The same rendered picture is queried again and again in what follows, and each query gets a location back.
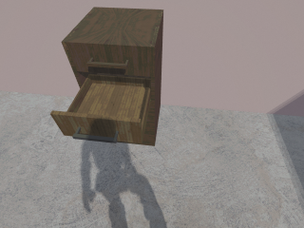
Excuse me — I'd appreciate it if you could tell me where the drawer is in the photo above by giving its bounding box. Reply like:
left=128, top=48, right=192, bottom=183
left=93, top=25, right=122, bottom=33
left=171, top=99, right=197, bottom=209
left=50, top=74, right=151, bottom=143

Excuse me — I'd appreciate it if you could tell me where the cabinet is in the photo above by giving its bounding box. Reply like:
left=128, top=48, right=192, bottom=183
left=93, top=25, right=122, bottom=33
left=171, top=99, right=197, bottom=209
left=62, top=7, right=163, bottom=146

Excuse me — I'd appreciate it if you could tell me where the handle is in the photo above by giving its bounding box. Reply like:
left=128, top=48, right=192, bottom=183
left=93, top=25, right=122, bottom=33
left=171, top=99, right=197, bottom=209
left=72, top=126, right=119, bottom=143
left=86, top=61, right=128, bottom=69

